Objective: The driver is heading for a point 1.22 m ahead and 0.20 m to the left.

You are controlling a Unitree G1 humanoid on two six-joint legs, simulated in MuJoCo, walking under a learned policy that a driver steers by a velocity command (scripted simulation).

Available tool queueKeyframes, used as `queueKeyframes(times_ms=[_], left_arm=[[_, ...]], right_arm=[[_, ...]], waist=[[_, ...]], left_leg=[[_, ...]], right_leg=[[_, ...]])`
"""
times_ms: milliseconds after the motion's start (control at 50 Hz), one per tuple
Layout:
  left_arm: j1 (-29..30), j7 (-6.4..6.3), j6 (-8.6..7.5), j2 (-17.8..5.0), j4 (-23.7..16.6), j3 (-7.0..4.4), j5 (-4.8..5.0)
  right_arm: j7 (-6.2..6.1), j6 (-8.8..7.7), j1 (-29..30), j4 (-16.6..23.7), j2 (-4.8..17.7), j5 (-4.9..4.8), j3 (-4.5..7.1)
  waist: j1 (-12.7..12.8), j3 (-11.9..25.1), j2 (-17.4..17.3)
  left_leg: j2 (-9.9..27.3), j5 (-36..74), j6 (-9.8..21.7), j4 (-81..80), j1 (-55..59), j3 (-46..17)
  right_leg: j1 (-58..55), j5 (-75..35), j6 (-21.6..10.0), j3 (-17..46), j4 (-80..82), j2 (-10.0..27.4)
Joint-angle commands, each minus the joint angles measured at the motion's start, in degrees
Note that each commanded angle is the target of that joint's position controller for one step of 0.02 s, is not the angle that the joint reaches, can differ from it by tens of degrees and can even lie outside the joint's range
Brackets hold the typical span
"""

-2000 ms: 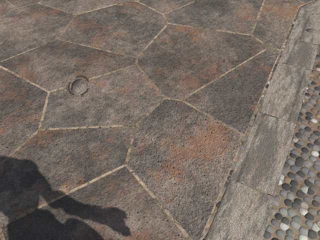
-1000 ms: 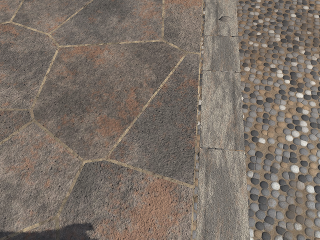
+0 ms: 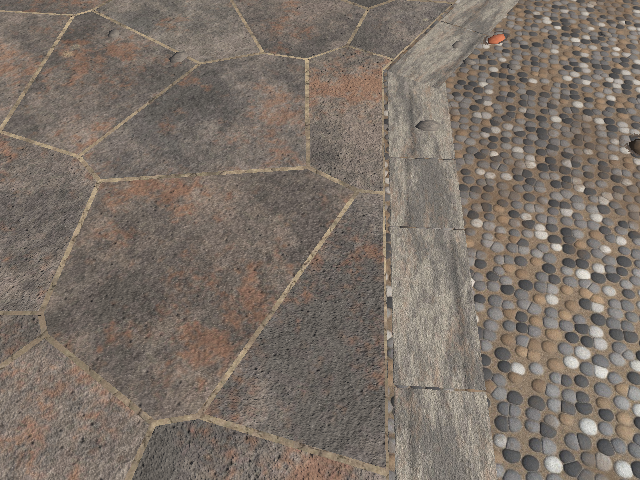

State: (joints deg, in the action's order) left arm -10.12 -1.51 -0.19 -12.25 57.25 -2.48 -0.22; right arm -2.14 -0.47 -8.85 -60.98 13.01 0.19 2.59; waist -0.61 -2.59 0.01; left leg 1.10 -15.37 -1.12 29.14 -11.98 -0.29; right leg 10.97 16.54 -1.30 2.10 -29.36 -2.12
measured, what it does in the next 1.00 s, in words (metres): walks ahead: right foot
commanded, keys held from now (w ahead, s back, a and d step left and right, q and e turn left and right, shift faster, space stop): w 0.52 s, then no key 0.48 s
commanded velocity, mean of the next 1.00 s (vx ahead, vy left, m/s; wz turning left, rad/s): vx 0.25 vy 0.00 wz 0.00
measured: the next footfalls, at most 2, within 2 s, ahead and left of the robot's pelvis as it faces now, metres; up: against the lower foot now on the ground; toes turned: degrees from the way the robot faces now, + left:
right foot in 0.70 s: +0.42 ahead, -0.09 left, +0.00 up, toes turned -2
left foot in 1.04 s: +0.38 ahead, +0.15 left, +0.00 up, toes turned +2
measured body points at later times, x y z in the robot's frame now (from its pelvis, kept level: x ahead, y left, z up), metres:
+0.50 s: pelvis +0.11 +0.04 +0.01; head +0.12 +0.06 +0.46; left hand +0.26 +0.30 -0.12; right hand +0.04 -0.20 -0.13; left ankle +0.03 +0.13 -0.74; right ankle +0.20 -0.12 -0.67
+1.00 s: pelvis +0.29 +0.00 +0.00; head +0.32 +0.01 +0.45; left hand +0.39 +0.26 -0.14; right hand +0.38 -0.25 -0.14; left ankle +0.33 +0.15 -0.72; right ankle +0.38 -0.08 -0.74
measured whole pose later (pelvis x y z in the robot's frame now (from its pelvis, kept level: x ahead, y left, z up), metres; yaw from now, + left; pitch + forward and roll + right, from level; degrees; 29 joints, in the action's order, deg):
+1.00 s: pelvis +0.29 +0.00 +0.00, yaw +1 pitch +0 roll -2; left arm -6.9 0.2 -2.4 -12.5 57.9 -1.6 -1.1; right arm -2.9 -0.3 -10.6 -55.7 13.2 0.4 2.2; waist 0.4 -2.2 -1.6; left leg 4.4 -18.1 -1.4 39.5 -22.3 -1.9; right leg 19.1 5.6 -4.0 -4.5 -24.4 -3.3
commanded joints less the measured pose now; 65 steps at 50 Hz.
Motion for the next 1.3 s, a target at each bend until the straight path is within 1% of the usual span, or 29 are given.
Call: queueKeyframes(times_ms=[20, 80, 140, 160, 200, 240, 260, 280, 300, 320, 340, 360, 420, 520, 620, 660, 700, 720, 740, 760, 780, 800, 840, 900, 980, 1040, 1060, 1120, 1300], left_arm=[[-1.5, -0.23, -0.44, -5.7, -0.6, -0.95, 0.01], [-3.1, -0.42, -0.49, -8.4, -0.3, -1.86, 1.11], [-7.1, -0.13, -2.46, -11.4, 0.5, -2.87, 1.64], [-6.2, -0.07, -3.02, -11.0, 0.0, -2.83, 1.45], [-3.2, 0.29, -3.67, -10.2, -1.2, -2.6, 1.83], [1.3, 0.57, -3.32, -9.5, -2.7, -2.35, 2.46], [2.3, 0.63, -3.46, -7.9, -3.4, -1.88, 2.16], [3.0, 0.8, -4.0, -4.2, -4.5, -0.89, 1.71], [3.9, 0.58, -4.98, -4.5, -6.6, -1.13, 2.15], [3.7, 0.77, -5.55, -6.7, -6.2, -1.59, 2.91], [2.3, 1.2, -5.9, -6.7, -5.4, -1.55, 3.15], [1.8, 1.3, -6.08, -6.7, -4.6, -1.7, 2.74], [3.9, 1.67, -5.74, -6.5, -4.8, -2.25, 1.56], [14.1, 2.33, -5.12, -2.9, -8.7, -0.84, 1.49], [18.7, 3.59, -5.34, -3.6, -11.0, -0.28, 1.66], [14.2, 3.7, -5.53, -6.7, -10.1, -1.28, 1.34], [1.2, 3.29, -5.78, -10.4, -5.8, -3.02, 0.6], [-6.3, 2.73, -5.67, -13.9, -4.0, -3.63, -0.88], [-7.7, 2.71, -4.85, -15.6, -3.3, -3.19, -1.61], [-8.9, 3.13, -4.24, -11.6, -3.1, -2.33, -0.51], [-1.4, 3.06, -4.07, -10.0, -4.4, -1.77, 0.66], [4.4, 2.77, -4.1, -7.3, -5.4, -0.85, 0.75], [9.0, 2.68, -4.38, -5.6, -5.2, 0.0, -0.59], [9.9, 2.34, -4.2, -6.3, -4.0, -0.1, -2.03], [9.8, 1.12, -2.79, -8.1, -3.8, -0.39, -0.49], [6.4, 0.92, -1.96, -5.4, -1.9, 0.66, -0.07], [3.4, 0.67, -1.63, -6.2, -1.6, 0.17, -0.02], [1.7, -0.29, -1.11, -5.9, -0.7, 0.2, -0.46], [0.7, 0.07, -1.31, -5.7, 1.8, 0.21, 0.15]], right_arm=[[-0.27, -0.35, -1.7, 0.5, 5.4, 0.03, 0.79], [-0.49, -0.75, -0.9, 1.1, 5.7, -0.86, 0.96], [0.48, -3.37, 1.5, 3.0, 3.2, -1.59, 0.42], [0.93, -4.06, 1.4, 3.1, 3.9, -1.79, 0.63], [1.74, -5.13, -0.8, 2.8, 3.7, -2.13, 0.68], [1.98, -5.58, -8.3, -0.7, 3.9, -1.9, 1.29], [1.98, -5.4, -13.5, -2.6, 5.0, -1.33, 1.86], [1.79, -5.35, -20.8, -3.9, 9.1, -1.09, 2.87], [2.53, -5.74, -25.3, -4.5, 13.4, -0.54, 3.42], [2.63, -6.42, -20.6, -3.3, 9.7, -0.15, 2.1], [2.73, -6.85, -17.0, -1.7, 7.2, -0.44, 1.39], [3.04, -6.98, -14.5, -0.5, 7.1, -0.51, 1.14], [2.96, -6.22, -15.0, 0.0, 4.6, -0.09, -0.06], [1.3, -5.14, -18.0, 0.6, 7.2, 0.13, 0.09], [0.88, -4.11, -19.9, -0.3, 7.8, -0.27, 0.31], [0.72, -3.7, -17.8, 0.3, 8.7, -0.28, 0.69], [0.77, -3.28, -15.4, 1.4, 8.8, -0.37, 0.76], [0.96, -3.55, -16.3, 2.8, 7.5, 0.77, 0.23], [1.64, -3.81, -27.6, 1.1, -0.3, 0.78, -1.91], [1.91, -4.27, -27.8, -0.8, 3.4, -1.08, -0.82], [1.81, -4.24, -20.3, 1.6, 6.1, -2.38, 0.05], [1.12, -3.72, -15.3, 2.9, 6.1, -2.01, 0.18], [-0.23, -1.82, -14.4, 3.4, 5.0, -0.58, 0.76], [-1.22, -0.35, -15.5, 3.6, 1.9, -0.24, 0.22], [-0.83, 1.07, -13.0, 3.7, 3.4, 0.34, 0.39], [-0.63, 1.55, -9.9, 5.1, 5.3, 1.78, 0.64], [-0.92, 1.36, -7.5, 5.5, 9.5, 1.12, 1.45], [-0.5, -0.57, -4.4, 4.5, 5.5, 0.91, 0.84], [0.01, -1.88, -6.8, 2.8, 5.2, -0.08, 0.75]], waist=[[0.0, 2.7, 0.4], [1.3, -2.6, 3.1], [2.6, -5.6, 10.4], [2.1, -6.1, 9.9], [-0.1, -5.3, 8.7], [-4.2, -3.1, 6.7], [-5.7, -1.3, 3.1], [-7.3, 1.5, -9.7], [-7.7, 1.3, -18.9], [-4.9, -2.0, -10.5], [-3.1, -3.5, -7.0], [-2.1, -3.4, -5.1], [-1.7, -2.6, -5.7], [-3.6, -3.8, -4.8], [-3.3, -4.2, -6.6], [0.3, -0.4, -8.0], [7.0, 7.2, -7.0], [8.3, 14.9, -1.5], [2.6, 26.7, 14.1], [4.9, 31.3, 9.6], [3.8, 20.1, 7.4], [2.3, 13.1, 3.0], [-1.2, 7.8, 2.8], [-3.3, 7.0, 6.1], [-3.5, 8.7, 5.8], [-2.8, 1.8, 3.0], [0.6, -1.2, -2.6], [2.1, -1.5, -8.2], [0.5, 4.7, -1.1]], left_leg=[[0.7, 3.0, 1.4, -4.1, 1.6, -0.4], [-1.8, -18.5, 3.1, 0.9, -6.4, 1.6], [-1.4, -10.7, 4.0, 13.2, -14.2, 2.3], [0.0, -10.7, 4.9, 15.5, -15.2, 0.9], [1.1, -12.5, 6.7, 11.3, -12.7, 0.6], [-1.4, -2.6, 6.6, -1.4, 4.5, 3.8], [0.1, -0.7, 6.3, -3.0, 11.8, 0.1], [10.6, -7.6, 10.0, -11.7, 19.7, -17.3], [21.1, -12.6, 17.5, -19.7, 22.8, -38.9], [22.2, -15.2, 18.0, -19.2, 20.0, -39.0], [19.7, -14.2, 15.9, -18.8, 18.7, -32.5], [17.2, -10.7, 13.7, -19.4, 17.5, -26.8], [12.4, 9.0, 10.7, -20.8, 14.5, -14.1], [9.6, 19.0, 10.5, -22.7, 10.4, -5.9], [9.9, 34.8, 9.0, -18.0, 9.7, -1.8], [10.7, 45.3, 7.4, -11.9, 13.3, -2.0], [7.7, 50.3, 4.6, 2.8, 12.5, -0.6], [4.6, 32.4, 2.6, 17.1, 0.9, 0.2], [-4.5, -22.0, -0.6, 40.3, -15.0, -0.2], [-4.7, -25.5, -0.7, 47.7, -15.5, -9.3], [-1.5, -22.3, -0.6, 48.1, -19.8, -6.6], [1.1, -17.9, -0.8, 44.7, -19.7, -4.2], [4.1, -12.8, -1.3, 37.0, -11.3, -4.0], [3.5, -12.9, -1.3, 22.4, -3.5, -1.7], [2.3, 3.3, -0.1, 7.4, 5.1, 0.5], [4.4, 2.5, 2.8, -3.0, 5.6, -2.3], [5.6, -6.6, 4.4, -5.5, -1.5, -3.8], [4.2, -13.2, 2.8, -10.8, -11.8, -3.9], [2.9, 11.5, 2.9, -4.7, -1.2, -1.7]], right_leg=[[1.3, -3.3, -1.7, 2.7, 6.6, 2.9], [5.1, 26.0, -5.5, 7.5, 10.1, 5.0], [2.8, 32.9, -12.4, 25.7, 19.1, 16.8], [3.0, 30.2, -13.4, 27.7, 19.7, 18.4], [3.3, 23.9, -12.3, 24.3, 18.2, 17.8], [11.0, 15.7, -8.1, 13.8, 13.2, 11.2], [15.2, 9.4, -6.0, 8.7, 5.7, 7.7], [23.4, 5.6, -2.1, -0.7, -13.2, 1.2], [34.2, 16.1, -0.9, -1.6, -26.7, -2.4], [38.5, 14.5, -1.8, 2.7, -35.3, 2.0], [40.1, 8.1, -2.8, 3.2, -37.6, 4.5], [39.6, 2.9, -3.2, 2.1, -36.7, 6.3], [34.4, -5.6, -1.8, -0.5, -29.3, 8.3], [29.9, -15.6, 0.8, -4.0, -12.1, 6.2], [19.6, -20.3, -0.7, -5.5, -1.9, 2.8], [13.9, -19.0, -2.8, -4.6, -0.4, 1.3], [-1.8, -26.6, -5.5, -5.0, 3.8, 0.4], [-19.1, -48.1, -8.5, 3.8, -1.8, 9.9], [-37.1, -65.0, -20.9, 23.3, -3.4, 27.1], [-33.0, -51.8, -22.1, 29.0, 2.4, 26.0], [-22.6, -41.4, -19.1, 21.1, 6.0, 22.9], [-12.6, -34.3, -16.1, 15.9, 9.1, 19.9], [3.5, -28.1, -13.4, 9.4, 13.3, 16.2], [11.9, -25.9, -13.1, 4.3, 15.2, 13.2], [14.8, 1.1, -10.7, 4.9, 17.4, 12.6], [18.8, 18.6, -3.4, 4.0, 16.5, 8.6], [15.9, 15.2, -1.5, 0.8, 14.5, 5.2], [2.7, 2.1, -0.9, -2.0, 7.7, 3.6], [0.1, -14.2, -1.7, -2.2, 4.3, 4.4]])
